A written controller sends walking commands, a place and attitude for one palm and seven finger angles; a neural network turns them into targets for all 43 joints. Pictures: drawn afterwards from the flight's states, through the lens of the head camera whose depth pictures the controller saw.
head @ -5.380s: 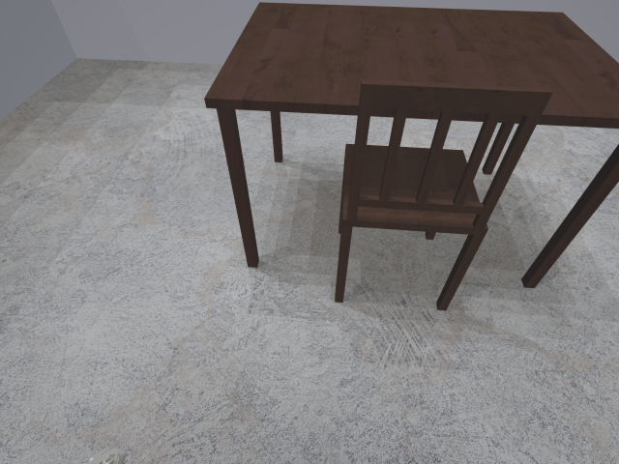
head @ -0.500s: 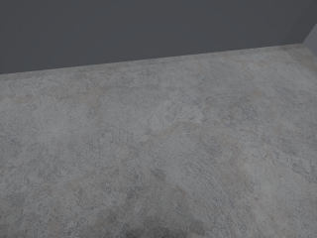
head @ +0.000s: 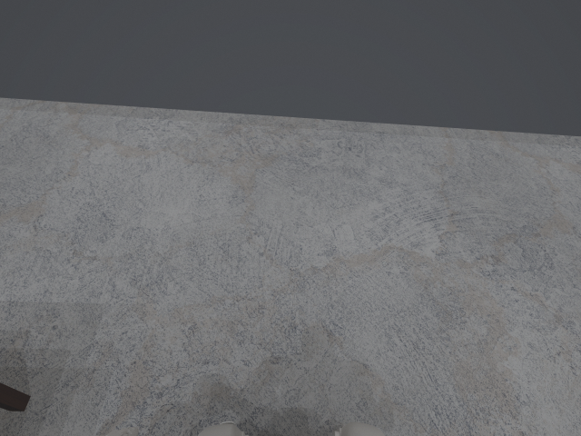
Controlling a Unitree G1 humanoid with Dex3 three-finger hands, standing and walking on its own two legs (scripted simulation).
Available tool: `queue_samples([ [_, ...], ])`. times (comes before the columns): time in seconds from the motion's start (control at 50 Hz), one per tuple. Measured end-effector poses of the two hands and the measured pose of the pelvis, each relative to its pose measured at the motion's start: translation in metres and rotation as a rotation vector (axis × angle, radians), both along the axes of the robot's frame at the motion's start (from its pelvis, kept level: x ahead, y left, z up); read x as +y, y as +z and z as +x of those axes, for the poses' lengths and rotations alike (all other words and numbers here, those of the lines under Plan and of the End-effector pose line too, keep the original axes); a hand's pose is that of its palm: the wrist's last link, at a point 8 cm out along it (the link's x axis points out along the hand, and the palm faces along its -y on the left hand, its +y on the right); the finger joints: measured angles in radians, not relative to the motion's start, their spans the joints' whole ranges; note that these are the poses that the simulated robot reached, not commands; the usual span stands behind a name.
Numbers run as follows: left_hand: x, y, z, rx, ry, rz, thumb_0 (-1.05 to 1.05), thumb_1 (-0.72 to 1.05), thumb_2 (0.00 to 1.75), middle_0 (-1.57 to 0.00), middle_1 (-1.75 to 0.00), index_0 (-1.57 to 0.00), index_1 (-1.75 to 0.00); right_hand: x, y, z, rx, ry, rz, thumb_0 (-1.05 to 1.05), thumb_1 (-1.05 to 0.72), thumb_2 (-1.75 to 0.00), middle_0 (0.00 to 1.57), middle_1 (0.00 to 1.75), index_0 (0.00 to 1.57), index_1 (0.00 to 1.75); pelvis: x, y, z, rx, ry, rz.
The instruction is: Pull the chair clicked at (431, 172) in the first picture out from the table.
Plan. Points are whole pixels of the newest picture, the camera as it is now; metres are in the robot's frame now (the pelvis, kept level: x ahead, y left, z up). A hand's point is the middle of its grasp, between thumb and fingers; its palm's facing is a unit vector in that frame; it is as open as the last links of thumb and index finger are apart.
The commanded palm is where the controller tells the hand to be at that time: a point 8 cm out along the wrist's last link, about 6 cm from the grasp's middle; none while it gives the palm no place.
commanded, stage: turn to face it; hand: left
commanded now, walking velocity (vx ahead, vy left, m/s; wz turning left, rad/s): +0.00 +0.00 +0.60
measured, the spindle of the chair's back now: out of the picture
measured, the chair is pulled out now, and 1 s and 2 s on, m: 0.00 0.00 0.00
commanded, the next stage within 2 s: none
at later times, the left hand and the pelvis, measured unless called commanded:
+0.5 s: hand out of the picture -0.01 +0.16 -0.12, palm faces +0.35 -0.89 -0.29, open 7.4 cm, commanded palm none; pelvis -0.02 -0.06 +0.02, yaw +18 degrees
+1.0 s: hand out of the picture -0.13 +0.20 -0.15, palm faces +0.61 -0.75 -0.24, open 7.4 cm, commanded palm none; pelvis -0.05 -0.01 +0.02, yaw +35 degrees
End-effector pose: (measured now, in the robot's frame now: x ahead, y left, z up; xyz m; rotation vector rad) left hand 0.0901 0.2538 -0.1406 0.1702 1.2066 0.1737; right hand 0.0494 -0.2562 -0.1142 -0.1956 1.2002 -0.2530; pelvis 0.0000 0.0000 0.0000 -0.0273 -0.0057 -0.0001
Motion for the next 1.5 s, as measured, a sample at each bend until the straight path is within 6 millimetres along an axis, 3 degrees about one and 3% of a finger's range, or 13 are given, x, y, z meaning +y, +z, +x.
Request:
queue_samples([
  [0.12,0.018,0.024,-0.032,0.011,0.076,0.026,0.00,0.91,0.90,-0.20,-0.30,-0.19,-0.30,0.004,0.013,0.019,0.010,0.088,-0.002,0.01,-0.91,-0.89,0.21,0.30,0.20,0.30,0.003,0.017,-0.005,0.022,0.059,-0.004],
  [0.22,0.014,0.032,-0.055,0.025,0.132,0.044,0.00,0.91,0.90,-0.20,-0.30,-0.19,-0.30,0.001,0.014,0.035,-0.003,0.140,0.016,0.01,-0.91,-0.89,0.21,0.30,0.20,0.30,-0.005,0.021,-0.007,0.028,0.113,-0.003],
  [0.36,-0.018,0.039,-0.078,-0.015,0.207,0.055,0.00,0.91,0.90,-0.20,-0.30,-0.19,-0.30,-0.017,0.000,0.049,0.006,0.218,0.053,0.01,-0.91,-0.89,0.21,0.30,0.20,0.30,-0.033,0.017,-0.015,0.027,0.208,0.011],
  [0.42,-0.037,0.042,-0.098,-0.027,0.249,0.071,0.00,0.90,0.90,-0.20,-0.30,-0.20,-0.30,-0.028,-0.009,0.059,0.013,0.249,0.071,0.01,-0.91,-0.89,0.21,0.30,0.20,0.30,-0.047,0.014,-0.018,0.022,0.250,0.020],
  [0.6,-0.070,0.052,-0.151,0.027,0.379,0.056,0.00,0.90,0.90,-0.21,-0.30,-0.20,-0.30,-0.028,0.000,0.088,0.042,0.392,0.078,0.01,-0.91,-0.89,0.20,0.30,0.19,0.30,-0.061,0.027,-0.020,0.018,0.383,0.066],
  [0.68,-0.076,0.046,-0.175,0.045,0.438,0.032,0.00,0.90,0.90,-0.21,-0.30,-0.20,-0.30,-0.011,-0.001,0.104,0.063,0.472,0.064,0.01,-0.91,-0.90,0.20,0.30,0.19,0.30,-0.057,0.025,-0.024,0.021,0.439,0.066],
  [0.74,-0.074,0.037,-0.199,0.073,0.491,0.009,0.00,0.90,0.90,-0.21,-0.30,-0.20,-0.30,0.013,0.001,0.120,0.049,0.543,0.055,0.01,-0.91,-0.90,0.20,0.30,0.19,0.30,-0.049,0.022,-0.029,0.025,0.478,0.057],
  [0.84,-0.059,0.011,-0.245,0.123,0.589,-0.031,0.00,0.90,0.90,-0.21,-0.30,-0.20,-0.30,0.067,0.006,0.147,-0.040,0.664,0.031,0.01,-0.91,-0.90,0.20,0.30,0.19,0.30,-0.027,0.007,-0.039,0.030,0.542,0.032],
  [0.9,-0.045,0.006,-0.263,0.155,0.627,-0.035,0.00,0.90,0.90,-0.21,-0.30,-0.20,-0.30,0.090,0.017,0.150,-0.088,0.705,0.028,0.01,-0.91,-0.89,0.20,0.30,0.19,0.30,-0.019,0.009,-0.044,0.021,0.563,0.026],
  [1.06,-0.007,0.028,-0.248,0.026,0.672,0.017,0.01,0.91,0.90,-0.20,-0.30,-0.19,-0.30,0.104,0.029,0.135,-0.054,0.751,0.009,0.01,-0.91,-0.89,0.21,0.30,0.20,0.30,-0.009,0.025,-0.049,0.014,0.652,-0.007],
  [1.22,0.002,0.046,-0.216,-0.078,0.696,0.079,0.00,0.91,0.90,-0.20,-0.30,-0.19,-0.30,0.086,0.014,0.120,0.045,0.764,0.022,0.01,-0.91,-0.89,0.21,0.30,0.20,0.30,-0.018,0.025,-0.039,0.027,0.742,0.003],
  [1.36,-0.022,0.056,-0.192,-0.144,0.723,0.145,0.00,0.90,0.90,-0.20,-0.30,-0.20,-0.30,0.057,-0.017,0.131,0.132,0.786,0.041,0.01,-0.91,-0.89,0.21,0.30,0.20,0.30,-0.041,0.013,-0.020,0.043,0.824,0.025],
  [1.5,-0.071,0.066,-0.220,-0.090,0.836,0.127,0.00,0.90,0.90,-0.21,-0.30,-0.20,-0.30,0.061,-0.014,0.161,0.151,0.881,0.044,0.01,-0.91,-0.89,0.20,0.30,0.19,0.30,-0.050,0.024,-0.011,0.025,0.936,0.059],
])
